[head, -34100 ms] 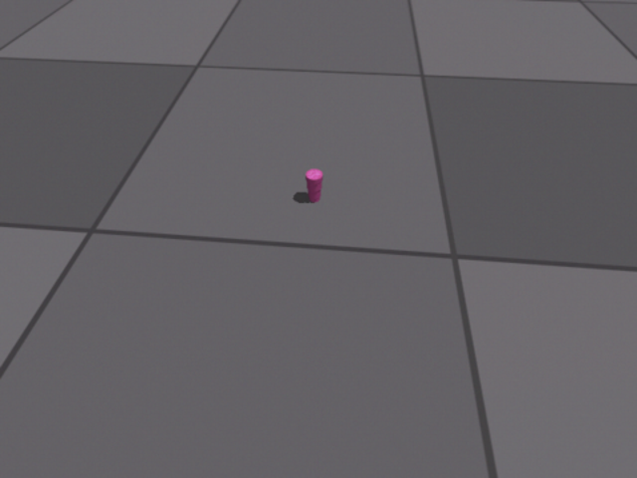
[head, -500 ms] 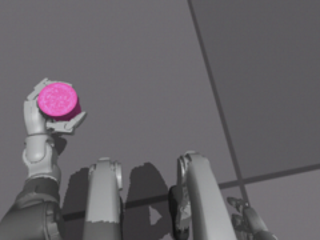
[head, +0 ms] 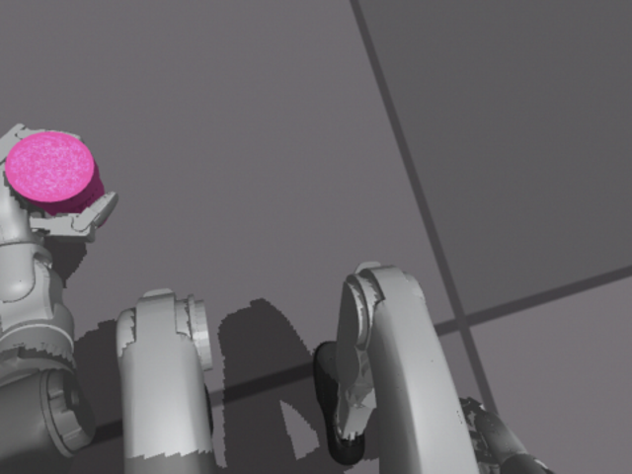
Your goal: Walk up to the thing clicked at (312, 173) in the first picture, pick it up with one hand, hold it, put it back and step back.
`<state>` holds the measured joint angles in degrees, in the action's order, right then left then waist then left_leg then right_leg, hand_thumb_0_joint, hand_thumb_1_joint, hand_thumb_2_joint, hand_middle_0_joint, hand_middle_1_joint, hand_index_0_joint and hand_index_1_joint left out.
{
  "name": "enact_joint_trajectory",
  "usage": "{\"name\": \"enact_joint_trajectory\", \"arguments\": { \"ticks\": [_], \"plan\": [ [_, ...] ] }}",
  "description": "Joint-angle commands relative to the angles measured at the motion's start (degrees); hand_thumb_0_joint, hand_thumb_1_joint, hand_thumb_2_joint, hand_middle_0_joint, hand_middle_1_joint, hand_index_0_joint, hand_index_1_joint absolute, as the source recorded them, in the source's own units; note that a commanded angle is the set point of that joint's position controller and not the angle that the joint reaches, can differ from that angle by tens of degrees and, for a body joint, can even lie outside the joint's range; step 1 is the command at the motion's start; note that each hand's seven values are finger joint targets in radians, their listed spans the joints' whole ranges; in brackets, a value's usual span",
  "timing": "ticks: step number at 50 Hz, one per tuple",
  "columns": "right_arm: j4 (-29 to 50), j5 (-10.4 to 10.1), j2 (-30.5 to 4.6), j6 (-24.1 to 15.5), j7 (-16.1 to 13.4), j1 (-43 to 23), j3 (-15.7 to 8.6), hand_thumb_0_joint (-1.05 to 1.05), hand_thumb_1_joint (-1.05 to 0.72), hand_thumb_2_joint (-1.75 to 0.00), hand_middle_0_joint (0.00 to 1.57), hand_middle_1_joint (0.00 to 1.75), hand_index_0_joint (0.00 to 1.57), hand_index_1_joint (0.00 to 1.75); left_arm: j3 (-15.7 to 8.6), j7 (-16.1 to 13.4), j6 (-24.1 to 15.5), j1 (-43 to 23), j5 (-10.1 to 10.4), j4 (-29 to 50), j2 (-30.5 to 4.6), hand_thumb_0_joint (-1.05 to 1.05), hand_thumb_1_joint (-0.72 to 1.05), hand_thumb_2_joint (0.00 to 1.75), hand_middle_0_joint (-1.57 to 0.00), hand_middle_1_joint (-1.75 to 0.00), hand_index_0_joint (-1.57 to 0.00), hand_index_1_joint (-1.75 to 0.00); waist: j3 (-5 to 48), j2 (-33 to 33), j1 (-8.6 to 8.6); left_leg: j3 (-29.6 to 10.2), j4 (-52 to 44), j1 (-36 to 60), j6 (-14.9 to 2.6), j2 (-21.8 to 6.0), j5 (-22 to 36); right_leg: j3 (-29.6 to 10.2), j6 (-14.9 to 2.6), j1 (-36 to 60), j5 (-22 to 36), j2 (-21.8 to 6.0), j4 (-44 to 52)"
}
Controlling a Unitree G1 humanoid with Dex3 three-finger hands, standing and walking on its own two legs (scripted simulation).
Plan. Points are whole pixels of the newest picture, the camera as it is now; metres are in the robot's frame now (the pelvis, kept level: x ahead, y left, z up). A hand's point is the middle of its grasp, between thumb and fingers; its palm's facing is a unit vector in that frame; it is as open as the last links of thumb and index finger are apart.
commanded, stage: crouch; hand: left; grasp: from the side
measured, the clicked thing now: (72, 192) +0.45 +0.25 -0.09
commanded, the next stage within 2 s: lower in 0.40 s
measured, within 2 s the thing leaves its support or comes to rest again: neither
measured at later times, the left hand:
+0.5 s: hand (88, 202) +0.46 +0.24 -0.13, palm faces +0.18 -0.98 -0.01, open 9.1 cm
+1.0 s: hand (105, 213) +0.46 +0.24 -0.19, palm faces +0.19 -0.98 -0.01, open 9.1 cm
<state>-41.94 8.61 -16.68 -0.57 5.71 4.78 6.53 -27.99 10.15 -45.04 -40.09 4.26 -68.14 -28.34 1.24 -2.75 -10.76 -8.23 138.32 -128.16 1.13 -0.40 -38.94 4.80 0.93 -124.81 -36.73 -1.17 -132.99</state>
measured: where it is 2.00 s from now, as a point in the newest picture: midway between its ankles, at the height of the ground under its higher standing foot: (270, 442)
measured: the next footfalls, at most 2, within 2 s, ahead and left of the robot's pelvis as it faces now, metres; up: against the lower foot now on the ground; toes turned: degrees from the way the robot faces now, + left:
none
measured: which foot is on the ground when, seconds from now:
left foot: down 0.00-1.00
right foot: down 0.00-1.00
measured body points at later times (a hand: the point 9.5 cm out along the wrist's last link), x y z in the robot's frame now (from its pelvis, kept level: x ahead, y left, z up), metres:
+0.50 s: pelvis +0.00 +0.01 -0.03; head +0.23 +0.10 +0.35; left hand +0.44 +0.29 -0.12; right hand +0.10 -0.27 -0.11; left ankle +0.09 +0.13 -0.30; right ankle +0.11 -0.12 -0.30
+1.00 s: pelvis +0.00 +0.01 -0.04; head +0.25 +0.14 +0.31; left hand +0.45 +0.29 -0.19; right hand +0.10 -0.27 -0.10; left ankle +0.09 +0.13 -0.30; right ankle +0.11 -0.12 -0.30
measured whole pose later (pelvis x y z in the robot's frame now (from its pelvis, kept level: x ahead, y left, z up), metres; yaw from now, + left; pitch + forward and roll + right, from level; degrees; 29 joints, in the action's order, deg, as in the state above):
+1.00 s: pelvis +0.00 +0.01 -0.04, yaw -6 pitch +19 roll -14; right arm -36.5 16.7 -20.3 1.5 7.9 -4.4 21.2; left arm -30.1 5.5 -55.1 -40.2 3.5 -78.1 -41.8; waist -13.0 -10.8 -15.6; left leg -16.2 149.4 -129.2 0.9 0.1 -40.3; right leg 10.8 2.9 -122.4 -35.4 1.0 -137.7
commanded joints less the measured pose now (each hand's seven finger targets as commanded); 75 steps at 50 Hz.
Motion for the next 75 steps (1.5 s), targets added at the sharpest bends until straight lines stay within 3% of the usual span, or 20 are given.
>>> {"name": "enact_joint_trajectory", "arguments": {
  "ticks": [1, 4, 5, 12, 13, 18, 20, 24, 27, 29, 39, 42, 43, 46, 54, 57, 63, 64, 71, 75],
  "plan": [
    [2.4, 0.7, -15.1, -0.3, -0.3, 6.5, -3.6, 0.00, -0.91, -0.91, 0.20, 0.30, 0.20, 0.30, -1.4, 0.2, -6.4, -19.5, 0.7, 13.9, -14.1, 0.00, 0.31, 1.21, -1.20, -1.31, -1.20, -1.31, 36.9, 16.5, -0.50, 4.1, -15.8, 23.9, -1.33, 0.0, 4.1, 3.9, -2.70, 19.2, 6.8, 2.4, 11.5],
    [2.6, 1.1, -15.8, 0.0, -0.2, 6.3, -3.1, 0.00, -0.91, -0.91, 0.20, 0.30, 0.20, 0.30, -1.7, 0.2, -6.8, -19.4, 1.1, 14.4, -14.4, 0.00, 0.30, 1.21, -1.22, -1.31, -1.22, -1.32, 37.4, 16.9, -0.59, 3.6, -14.6, 24.8, -1.06, -0.1, 5.1, 4.3, -2.79, 18.6, 7.7, 2.5, 10.4],
    [2.6, 1.3, -16.0, 0.1, -0.1, 6.3, -2.8, 0.00, -0.91, -0.91, 0.20, 0.30, 0.20, 0.30, -1.4, 0.4, -6.8, -19.1, 1.2, 13.8, -13.9, 0.00, 0.32, 1.21, -1.20, -1.31, -1.20, -1.31, 37.5, 17.5, -1.45, 3.4, -14.0, 25.4, -1.01, -0.1, 6.4, 4.5, -2.66, 19.0, 9.0, 2.5, 10.1],
    [2.9, 2.2, -16.9, 0.8, 0.4, 5.2, -1.3, 0.00, -0.91, -0.91, 0.20, 0.30, 0.20, 0.30, -1.7, -0.4, -7.3, -17.8, 0.8, 14.0, -15.6, 0.00, 0.30, 1.22, -1.22, -1.32, -1.22, -1.32, 35.8, 19.2, -1.51, 2.1, -13.0, 25.6, -0.56, -0.4, 8.0, 5.5, -2.77, 18.3, 10.1, 2.7, 8.4],
    [3.0, 2.4, -17.0, 0.8, 0.4, 4.7, -0.9, 0.00, -0.92, -0.91, 0.20, 0.30, 0.20, 0.30, -0.9, -0.3, -7.6, -19.2, 1.0, 14.3, -15.4, 0.00, 0.32, 1.22, -1.22, -1.32, -1.22, -1.32, 35.2, 19.2, -2.40, 2.1, -12.3, 24.9, -0.74, -0.4, 7.4, 5.5, -2.63, 18.4, 10.1, 2.7, 8.3],
    [3.5, 3.0, -17.4, 1.2, 0.7, 3.9, 0.1, 0.00, -0.91, -0.91, 0.20, 0.30, 0.20, 0.30, -2.0, -1.0, -8.1, -17.4, 1.2, 12.6, -16.9, 0.00, 0.31, 1.22, -1.23, -1.32, -1.24, -1.33, 33.5, 18.0, -2.35, 2.0, -11.1, 22.0, -1.05, -0.4, 5.8, 5.8, -2.38, 19.6, 9.1, 3.0, 8.3],
    [3.6, 3.2, -18.0, 1.3, 0.8, 3.7, 0.4, 0.00, -0.92, -0.91, 0.20, 0.30, 0.20, 0.30, -1.8, -1.1, -8.5, -17.9, 1.4, 12.4, -16.7, 0.00, 0.34, 1.22, -1.26, -1.33, -1.26, -1.34, 32.8, 17.8, -3.34, 1.5, -10.7, 22.0, -0.98, -0.5, 5.7, 6.3, -2.31, 19.5, 9.1, 3.0, 7.9],
    [4.0, 3.7, -18.6, 1.7, 1.0, 3.0, 1.0, 0.00, -0.91, -0.91, 0.20, 0.30, 0.20, 0.30, -2.0, -1.4, -9.0, -16.2, 0.6, 12.0, -18.0, 0.00, 0.33, 1.22, -1.25, -1.33, -1.25, -1.33, 32.7, 20.2, -2.84, 0.9, -11.3, 24.3, -0.39, -0.7, 7.3, 6.8, -2.61, 18.9, 10.1, 3.1, 6.9],
    [4.4, 3.8, -19.1, 1.8, 1.0, 2.2, 1.6, 0.00, -0.92, -0.91, 0.20, 0.30, 0.20, 0.30, -1.4, -1.3, -9.2, -17.0, 1.0, 10.8, -17.3, 0.00, 0.27, 1.20, -1.26, -1.36, -1.27, -1.36, 30.1, 19.6, -4.17, 0.4, -10.9, 22.9, -0.52, -0.7, 6.0, 7.2, -2.52, 17.6, 9.4, 3.0, 6.7],
    [4.7, 4.1, -19.2, 1.8, 1.1, 1.7, 2.6, 0.00, -0.92, -0.91, 0.20, 0.30, 0.20, 0.30, -1.6, -1.6, -9.3, -15.8, 1.8, 6.7, -16.7, 0.00, 0.25, 1.20, -1.26, -1.36, -1.28, -1.36, 28.5, 15.6, -5.36, 0.6, -8.9, 19.6, -1.19, -0.7, 4.9, 7.4, -1.98, 19.4, 9.2, 3.4, 7.7],
    [5.5, 6.5, -21.0, 1.9, 1.4, -1.7, 6.4, 0.00, -0.92, -0.91, 0.20, 0.30, 0.20, 0.30, -3.4, -3.0, -14.3, -17.4, 0.8, 5.1, -23.7, 0.00, 0.27, 1.17, -1.24, -1.33, -1.25, -1.32, 28.1, 19.6, -6.39, -1.2, -7.5, 23.6, -0.38, -1.6, 7.6, 8.6, -1.95, 21.3, 11.4, 4.0, 6.1],
    [5.7, 7.3, -21.8, 1.9, 1.3, -2.5, 7.3, 0.00, -0.92, -0.91, 0.20, 0.30, 0.20, 0.30, -3.6, -3.5, -15.2, -17.2, 0.7, 3.7, -24.0, 0.00, 0.28, 1.18, -1.23, -1.32, -1.24, -1.32, 26.7, 21.1, -7.09, -1.8, -7.6, 24.7, 0.04, -1.8, 7.9, 9.3, -1.94, 21.1, 11.8, 3.9, 5.4],
    [5.9, 7.5, -21.9, 1.9, 1.4, -3.3, 7.7, 0.00, -0.93, -0.91, 0.20, 0.30, 0.20, 0.30, -4.0, -3.9, -15.5, -18.0, 0.5, 4.3, -25.8, 0.00, 0.25, 1.17, -1.23, -1.32, -1.24, -1.32, 26.5, 21.5, -6.81, -1.9, -7.5, 24.2, 0.03, -1.9, 7.4, 9.4, -2.04, 21.0, 11.4, 4.1, 5.4],
    [6.2, 8.2, -22.6, 2.1, 1.4, -3.9, 8.7, 0.00, -0.93, -0.91, 0.20, 0.30, 0.20, 0.30, -3.3, -4.2, -16.1, -16.0, 0.1, 1.9, -24.8, 0.00, 0.27, 1.17, -1.20, -1.31, -1.21, -1.31, 25.4, 23.0, -7.82, -3.0, -7.7, 26.6, 0.67, -2.3, 9.7, 10.3, -1.99, 20.8, 13.1, 4.0, 4.5],
    [6.9, 9.4, -23.7, 2.2, 1.4, -5.9, 10.6, 0.00, -0.92, -0.91, 0.20, 0.30, 0.20, 0.30, -1.8, -6.0, -17.6, -17.1, 0.2, -0.5, -25.5, 0.00, 0.26, 1.18, -1.21, -1.32, -1.23, -1.32, 21.5, 21.2, -9.97, -4.0, -6.3, 23.9, 0.21, -2.4, 6.8, 11.5, -1.42, 21.5, 12.1, 4.5, 5.1],
    [7.1, 9.8, -23.7, 2.3, 1.4, -6.2, 11.6, 0.00, -0.92, -0.91, 0.20, 0.30, 0.20, 0.30, -2.5, -6.9, -18.1, -16.4, 0.0, -1.5, -27.0, 0.00, 0.27, 1.18, -1.19, -1.31, -1.21, -1.30, 22.1, 20.8, -9.96, -4.4, -5.7, 24.4, 0.19, -2.6, 9.0, 11.7, -1.20, 23.1, 14.0, 4.7, 4.9],
    [7.8, 10.6, -24.3, 2.6, 1.4, -8.2, 13.0, 0.00, -0.91, -0.91, 0.20, 0.30, 0.20, 0.30, -2.6, -8.5, -19.6, -16.9, -0.8, -2.6, -29.3, 0.00, 0.28, 1.20, -1.21, -1.32, -1.23, -1.32, 19.4, 21.1, -10.80, -5.6, -6.1, 24.1, 0.36, -2.9, 6.8, 12.8, -1.09, 22.6, 12.5, 5.0, 4.8],
    [7.9, 10.7, -24.4, 2.7, 1.4, -8.3, 13.2, 0.00, -0.91, -0.91, 0.20, 0.30, 0.20, 0.30, -3.2, -8.8, -19.7, -15.8, -0.8, -3.3, -30.0, 0.00, 0.28, 1.20, -1.21, -1.32, -1.22, -1.32, 19.8, 21.3, -10.22, -5.3, -5.9, 24.1, 0.34, -2.9, 7.4, 12.6, -1.12, 23.5, 12.9, 5.2, 4.8],
    [8.5, 11.3, -25.2, 2.9, 1.4, -9.7, 14.3, 0.00, -0.91, -0.91, 0.20, 0.30, 0.20, 0.30, -2.4, -9.5, -20.9, -16.0, -1.1, -4.6, -30.6, 0.00, 0.32, 1.20, -1.22, -1.32, -1.23, -1.32, 17.1, 22.9, -11.43, -7.1, -6.9, 24.9, 0.94, -3.4, 6.4, 14.1, -1.09, 21.9, 12.4, 5.3, 4.3],
    [8.4, 11.7, -25.0, 2.8, 1.4, -9.8, 15.0, 0.00, -0.91, -0.91, 0.20, 0.30, 0.20, 0.30, -2.1, -9.7, -21.3, -15.7, -0.6, -4.8, -30.3, 0.00, 0.33, 1.20, -1.21, -1.31, -1.22, -1.31, 18.5, 22.0, -11.90, -6.6, -5.2, 24.6, 0.52, -3.2, 8.0, 13.9, -0.81, 24.3, 14.4, 5.8, 4.8]
  ]
}}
